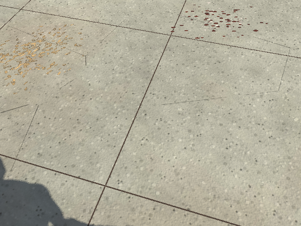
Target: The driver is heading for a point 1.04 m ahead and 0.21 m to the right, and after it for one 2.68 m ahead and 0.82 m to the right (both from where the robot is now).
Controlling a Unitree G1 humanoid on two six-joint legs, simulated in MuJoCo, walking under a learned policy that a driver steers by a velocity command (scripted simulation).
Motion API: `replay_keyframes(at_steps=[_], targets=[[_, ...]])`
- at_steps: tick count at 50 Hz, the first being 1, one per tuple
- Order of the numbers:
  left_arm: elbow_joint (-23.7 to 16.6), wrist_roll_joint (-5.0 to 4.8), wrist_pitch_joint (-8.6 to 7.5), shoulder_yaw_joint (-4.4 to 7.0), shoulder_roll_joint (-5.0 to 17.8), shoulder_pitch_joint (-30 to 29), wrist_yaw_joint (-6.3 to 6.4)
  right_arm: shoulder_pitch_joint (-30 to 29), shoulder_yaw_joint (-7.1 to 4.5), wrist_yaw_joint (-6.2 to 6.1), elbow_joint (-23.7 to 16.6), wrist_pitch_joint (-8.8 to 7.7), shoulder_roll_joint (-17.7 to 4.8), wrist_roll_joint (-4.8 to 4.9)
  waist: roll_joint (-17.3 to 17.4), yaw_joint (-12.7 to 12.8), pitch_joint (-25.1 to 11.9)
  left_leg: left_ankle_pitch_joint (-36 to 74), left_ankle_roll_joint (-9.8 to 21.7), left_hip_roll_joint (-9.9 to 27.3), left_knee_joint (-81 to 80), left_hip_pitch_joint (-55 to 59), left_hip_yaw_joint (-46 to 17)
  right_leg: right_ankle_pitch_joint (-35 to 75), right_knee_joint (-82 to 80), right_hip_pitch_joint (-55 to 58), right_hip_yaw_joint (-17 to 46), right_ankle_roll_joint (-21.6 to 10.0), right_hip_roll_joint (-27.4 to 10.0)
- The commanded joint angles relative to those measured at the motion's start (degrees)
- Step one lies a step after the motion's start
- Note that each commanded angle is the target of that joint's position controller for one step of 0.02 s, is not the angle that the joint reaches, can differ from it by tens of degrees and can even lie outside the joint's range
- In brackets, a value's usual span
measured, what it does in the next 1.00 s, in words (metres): walks ahead, turning right: left foot, then right foot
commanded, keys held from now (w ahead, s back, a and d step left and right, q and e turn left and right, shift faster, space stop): no key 0.10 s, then e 0.02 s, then w+e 0.80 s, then w+q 0.08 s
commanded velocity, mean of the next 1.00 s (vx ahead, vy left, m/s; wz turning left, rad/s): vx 0.33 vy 0.00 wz -0.27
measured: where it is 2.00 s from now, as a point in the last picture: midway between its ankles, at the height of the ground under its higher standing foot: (204, 147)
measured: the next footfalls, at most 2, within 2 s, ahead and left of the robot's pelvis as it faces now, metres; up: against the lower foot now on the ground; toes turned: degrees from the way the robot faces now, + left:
left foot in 0.36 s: +0.04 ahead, +0.09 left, +0.00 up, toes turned -4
right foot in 0.78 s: +0.31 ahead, -0.20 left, +0.00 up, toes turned -20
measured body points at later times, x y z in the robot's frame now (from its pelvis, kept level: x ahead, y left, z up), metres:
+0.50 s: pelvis +0.06 -0.01 +0.02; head +0.07 +0.01 +0.47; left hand +0.16 +0.26 -0.11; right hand +0.08 -0.29 -0.10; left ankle +0.00 +0.09 -0.73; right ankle +0.08 -0.13 -0.66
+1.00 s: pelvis +0.28 -0.13 +0.01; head +0.31 -0.15 +0.46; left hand +0.47 +0.09 -0.11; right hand +0.28 -0.41 -0.11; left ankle +0.36 +0.02 -0.65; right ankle +0.27 -0.18 -0.73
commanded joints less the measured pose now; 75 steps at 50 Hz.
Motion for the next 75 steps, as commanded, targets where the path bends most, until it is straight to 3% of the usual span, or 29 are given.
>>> replay_keyframes(at_steps=[1, 3, 7, 10, 13, 16, 17, 19, 20, 22, 24, 34, 38, 39, 40, 41, 42, 44, 45, 50, 61, 64, 66, 67, 68, 69, 70, 72, 75], targets=[[-1.51, -1.13, 0.50, 2.96, 11.09, 10.50, 0.33, 6.77, -1.13, -0.63, -3.19, -0.18, -6.17, -1.83, -10.66, 1.95, -13.65, -17.39, -3.51, 0.94, 27.29, -13.90, 5.39, 45.35, -8.69, 21.71, 29.89, -15.86, -27.22], [-2.31, -0.84, 0.87, 1.74, 5.82, 5.90, -0.03, 2.74, -1.23, -0.29, -1.82, 0.87, -6.24, -1.74, -3.71, 1.52, -7.47, -8.95, -4.65, 3.94, 31.47, -14.89, 4.78, 32.64, -10.25, 15.24, 18.68, -13.58, -20.20], [-0.74, 0.63, 0.17, 1.11, 4.57, 4.91, -0.71, 1.00, 0.34, 1.34, -1.38, 1.83, -2.76, -0.44, -8.85, 1.38, -7.70, -1.61, -6.39, 4.35, 22.35, -9.43, 5.59, 20.69, -13.22, 11.30, 8.35, -8.94, -11.40], [1.80, 0.13, 0.43, 2.52, 7.84, 8.32, -1.87, -2.56, 1.25, 1.92, -1.65, 1.40, -2.94, -1.96, -11.54, 3.12, -5.39, -4.62, -5.67, 6.76, 10.77, -10.04, 12.61, -11.32, -19.11, 11.93, 14.31, -10.29, -10.38], [2.99, 0.44, 1.40, 3.83, 9.65, 10.12, -2.67, -5.69, 1.99, 1.61, -2.02, 0.10, -2.39, -1.56, -10.54, 3.75, -2.32, -5.44, -4.32, 6.92, 0.18, -5.49, 13.95, -18.93, -20.77, 7.73, 18.13, -11.09, -10.83], [3.25, -0.35, 2.33, 4.91, 9.80, 8.20, -2.66, 0.37, 2.50, 0.59, 0.13, -1.82, -1.27, -1.21, -8.05, -0.58, -1.84, 6.48, -0.83, 6.54, -17.48, 8.92, 15.82, -24.06, -18.50, -1.20, 17.36, -8.34, -7.31], [2.50, -0.48, 2.18, 4.84, 8.12, 6.55, -2.47, 4.35, 2.13, -0.01, 1.17, -2.49, -3.02, -1.61, -5.98, -2.76, -1.94, 6.46, 0.85, 8.90, -20.52, 18.64, 13.02, -25.90, -15.00, -10.04, 15.69, -5.20, -4.43], [-1.69, -1.30, 0.77, 3.34, 1.83, 2.25, -2.64, 5.57, -0.18, -1.30, 1.06, -3.15, -12.94, -2.03, 13.06, -4.11, 0.27, -21.09, 7.22, 34.13, -34.09, 19.16, -17.95, -20.93, 13.14, -26.79, 1.09, -1.63, 5.24], [-1.45, 0.24, 0.39, 4.24, 6.06, 1.78, -2.85, 2.02, 0.17, -1.48, 1.01, -3.48, -9.97, -2.43, 5.86, -1.41, 5.01, -20.73, 9.01, 34.77, -34.19, 11.21, -16.50, -15.74, 19.06, -24.96, 4.87, -2.22, -0.48], [1.97, 0.29, 0.10, 4.96, 6.47, 7.98, -4.13, -3.81, 1.64, -0.91, -0.35, -4.90, -4.17, -1.28, 5.46, 3.11, 4.91, -8.69, 6.08, 28.46, -34.10, 11.27, -5.87, -9.66, 23.23, -23.21, 4.23, -1.20, -1.52], [2.66, 1.18, 0.44, 5.00, 5.50, 8.15, -4.93, -2.02, 1.90, -0.83, 0.11, -6.04, -3.19, -1.10, 5.42, 2.57, 3.00, 3.41, 5.26, 25.48, -33.01, 12.65, 2.79, -6.50, 27.88, -23.10, 1.46, 0.11, -2.30], [-5.44, 1.35, 0.99, 2.94, 1.53, -7.82, -7.79, 5.50, 1.36, 0.39, 4.43, -6.78, -4.98, -1.38, 5.77, -1.32, 5.02, 31.14, 3.60, 25.71, -28.29, 12.06, 18.75, -0.30, 9.21, -17.18, -7.97, -1.44, -3.92], [-3.32, 1.74, 0.55, 4.20, 3.90, 2.80, -6.44, 5.87, 0.74, 0.00, 5.39, -5.90, -8.11, -1.32, 6.68, 4.68, -3.80, 66.89, 1.64, 26.03, -5.93, 13.36, 24.23, -7.66, 3.95, 1.88, -12.42, -7.00, 3.66], [-0.24, 2.18, 0.04, 5.29, 5.72, 12.36, -5.68, 5.71, 0.85, -0.11, 5.03, -5.68, -8.12, -1.09, 4.80, 9.14, -9.66, 61.64, 0.32, 24.92, 7.40, 7.30, 25.53, -5.87, -0.01, 15.48, -10.59, -8.87, 4.88], [1.25, 2.57, -0.04, 7.19, 11.64, 19.24, -4.55, 7.03, 1.83, 0.42, 2.73, -5.96, -4.70, -0.54, -3.22, 11.28, -16.47, 39.26, -1.76, 21.91, 25.91, -9.30, 25.95, -17.52, -3.73, 32.54, 6.12, -12.98, -6.69], [0.02, 1.06, 0.30, 8.24, 16.49, 17.88, -4.16, 5.68, 2.43, 1.39, -1.20, -6.70, -1.01, -0.34, -14.69, 8.52, -23.36, -4.43, -4.24, 10.80, 44.28, -26.11, 19.81, -17.59, -12.92, 41.72, 39.65, -19.84, -22.22], [0.29, -0.15, 0.72, 8.31, 15.60, 17.60, -4.00, -1.86, 1.46, 1.57, -2.66, -7.18, -5.67, -1.12, -5.53, 11.46, -20.23, -0.35, -3.52, 13.02, 46.97, -31.13, 10.64, -10.77, -15.17, 39.03, 37.17, -19.60, -20.64], [1.50, -0.24, 0.29, 6.58, 9.62, 12.54, -3.16, -1.89, 2.25, 1.63, -2.85, -7.96, -3.32, -0.74, -0.68, 6.07, -6.81, 6.56, -2.82, 17.96, 37.85, -29.00, 11.34, 2.89, -15.36, 22.59, 22.53, -16.55, -16.48], [1.40, -0.34, -0.12, 6.01, 8.20, 10.28, -2.98, -1.38, 2.20, 1.60, -2.92, -7.27, -3.16, -1.58, -0.62, 3.79, -4.51, 6.17, -3.23, 18.99, 34.04, -25.63, 10.95, 7.02, -16.13, 16.76, 18.59, -15.27, -13.51], [3.09, -0.42, -2.78, 4.79, 5.80, 10.54, -3.41, 1.10, 2.65, 2.61, -1.55, -3.80, -0.72, -2.55, -2.15, 1.22, -2.96, 11.48, -4.83, 19.67, 23.96, -22.10, 14.18, 13.02, -22.16, 9.48, 9.07, -14.37, -10.11], [8.70, 0.54, -4.21, 3.59, 5.24, 17.90, -2.01, -16.87, 3.03, 4.19, -6.80, -4.33, 0.50, -1.30, -2.10, 6.95, 2.80, 24.52, -0.69, 15.05, -0.26, -28.40, 15.96, 24.17, -24.09, 25.59, -1.77, -8.68, -12.68], [9.43, 0.95, -4.07, 3.41, 6.33, 16.45, -1.15, -13.92, 2.67, 3.92, -6.35, -4.30, 0.12, -1.55, -3.73, 4.69, 0.09, 17.45, 2.15, 10.48, -3.64, -20.66, 19.47, 46.43, -15.93, 29.12, -5.00, -6.76, -13.36], [9.81, 1.45, -3.44, 3.61, 7.89, 16.09, -0.76, -4.07, 1.59, 3.26, -3.65, -4.56, -1.94, -1.78, -5.03, 0.38, -6.13, 12.75, 4.69, 6.41, -6.14, -9.70, 20.97, 59.08, 0.07, 29.85, -6.85, -5.58, -12.97], [9.31, 1.07, -3.26, 3.54, 8.42, 15.16, -0.59, 4.76, 0.63, 2.82, -1.24, -4.99, -3.78, -2.53, -3.90, -3.97, -10.68, 15.02, 7.03, 7.69, -9.74, 3.07, 17.78, 51.33, 12.90, 22.78, -8.50, -4.59, -12.05], [6.24, -0.05, -3.87, 2.54, 5.68, 15.44, -0.84, 12.39, -1.40, 1.91, -0.36, -4.74, -10.29, -3.35, 4.03, -6.02, -17.67, 12.61, 13.07, 21.80, -10.13, 19.45, -1.52, 28.39, 33.96, 6.53, -11.19, -2.62, -7.54], [4.75, -0.42, -4.31, 2.71, 4.35, 16.60, -1.71, 10.08, -2.01, 2.00, -0.64, -4.13, -11.69, -1.41, 14.14, -2.10, -22.38, 21.04, 20.97, 32.80, -17.03, 30.18, -30.04, -20.36, 50.91, -12.82, -5.81, -0.35, 4.70], [4.04, 1.03, -4.50, 2.76, 6.26, 12.11, -1.90, 7.09, -2.01, 2.34, -0.53, -3.94, -10.28, 0.40, 4.01, -2.22, -16.93, 20.64, 19.61, 30.24, -17.65, 26.73, -23.70, -16.39, 51.87, -18.70, 1.87, -1.20, -0.14], [2.82, 0.43, -5.24, 2.25, 5.20, 8.91, -2.42, 1.97, -0.72, 2.01, -0.91, -3.71, -4.99, -0.11, -2.15, 1.05, -5.14, 24.96, 15.37, 26.20, -21.32, 10.90, -11.89, -10.77, 42.91, -17.12, 0.97, -0.82, -4.81], [2.56, 2.25, -2.08, 1.83, 3.77, 10.65, -2.85, 0.26, -0.14, 1.73, -0.71, -4.65, -3.92, 0.02, -0.14, 4.63, -3.08, 30.59, 12.89, 20.43, -24.09, 0.80, -4.57, -10.55, 34.85, -10.94, -0.31, 1.72, -6.31]])
Keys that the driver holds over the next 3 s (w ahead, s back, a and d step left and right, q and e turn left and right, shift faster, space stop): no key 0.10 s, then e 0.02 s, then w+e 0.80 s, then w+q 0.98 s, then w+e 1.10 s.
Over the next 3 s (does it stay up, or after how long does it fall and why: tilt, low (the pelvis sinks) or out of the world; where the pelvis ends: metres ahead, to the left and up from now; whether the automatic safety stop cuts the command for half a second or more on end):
stays up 1.32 -0.34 0.01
